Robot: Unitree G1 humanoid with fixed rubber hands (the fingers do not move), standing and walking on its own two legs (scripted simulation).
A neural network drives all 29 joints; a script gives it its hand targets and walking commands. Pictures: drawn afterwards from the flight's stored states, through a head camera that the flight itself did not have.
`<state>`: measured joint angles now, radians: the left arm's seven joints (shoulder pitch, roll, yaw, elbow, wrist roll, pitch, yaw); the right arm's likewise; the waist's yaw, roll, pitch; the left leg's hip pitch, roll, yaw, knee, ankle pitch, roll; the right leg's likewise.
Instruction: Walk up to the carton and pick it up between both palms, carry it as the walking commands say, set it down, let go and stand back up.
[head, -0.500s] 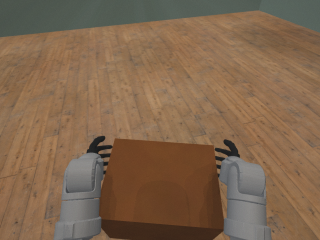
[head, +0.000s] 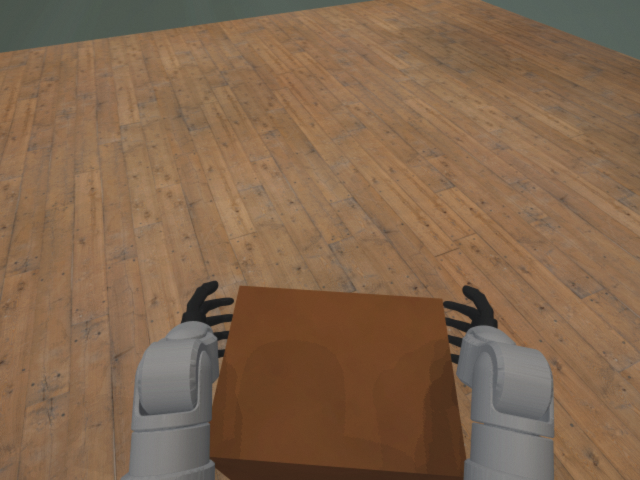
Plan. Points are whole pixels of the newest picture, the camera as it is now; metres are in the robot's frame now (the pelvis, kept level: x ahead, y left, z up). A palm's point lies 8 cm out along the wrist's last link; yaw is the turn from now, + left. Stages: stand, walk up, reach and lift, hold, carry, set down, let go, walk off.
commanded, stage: carry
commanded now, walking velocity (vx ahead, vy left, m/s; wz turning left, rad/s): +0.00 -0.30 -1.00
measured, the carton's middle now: (333, 393) +0.25 +0.00 -0.03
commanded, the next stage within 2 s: none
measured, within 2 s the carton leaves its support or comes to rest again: neither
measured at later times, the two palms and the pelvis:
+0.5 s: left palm (398, 171) +0.61 -0.12 +0.07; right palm (606, 226) +0.48 -0.42 +0.06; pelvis +0.30 -0.15 +0.00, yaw -26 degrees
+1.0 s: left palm (535, 98) +0.93 -0.49 +0.05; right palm out of the picture +0.67 -0.69 +0.08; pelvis +0.63 -0.38 +0.00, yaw -52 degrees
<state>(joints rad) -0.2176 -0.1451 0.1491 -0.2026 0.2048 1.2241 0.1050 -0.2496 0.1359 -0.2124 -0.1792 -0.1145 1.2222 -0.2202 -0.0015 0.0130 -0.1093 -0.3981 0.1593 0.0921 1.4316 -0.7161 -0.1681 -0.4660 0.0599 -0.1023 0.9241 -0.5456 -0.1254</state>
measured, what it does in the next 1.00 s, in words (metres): walks ahead, turning right: left foot, then right foot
